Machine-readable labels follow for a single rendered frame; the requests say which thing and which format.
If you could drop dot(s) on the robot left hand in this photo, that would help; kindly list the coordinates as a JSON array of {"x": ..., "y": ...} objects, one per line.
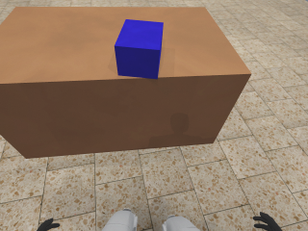
[{"x": 47, "y": 225}]

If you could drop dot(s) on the carton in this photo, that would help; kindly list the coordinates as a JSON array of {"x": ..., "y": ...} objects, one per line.
[{"x": 138, "y": 49}]

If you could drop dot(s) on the robot right hand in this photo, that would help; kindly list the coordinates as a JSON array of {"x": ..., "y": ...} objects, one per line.
[{"x": 270, "y": 225}]

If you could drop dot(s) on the left robot thigh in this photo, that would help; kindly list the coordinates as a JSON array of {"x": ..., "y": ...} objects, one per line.
[{"x": 122, "y": 221}]

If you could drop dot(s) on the right robot thigh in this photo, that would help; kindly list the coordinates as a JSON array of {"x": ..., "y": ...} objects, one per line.
[{"x": 178, "y": 224}]

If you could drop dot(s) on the robot thigh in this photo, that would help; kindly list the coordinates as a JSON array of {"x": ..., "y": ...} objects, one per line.
[
  {"x": 122, "y": 221},
  {"x": 178, "y": 224}
]

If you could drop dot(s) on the pedestal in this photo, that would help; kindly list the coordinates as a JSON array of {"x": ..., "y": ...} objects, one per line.
[{"x": 61, "y": 95}]

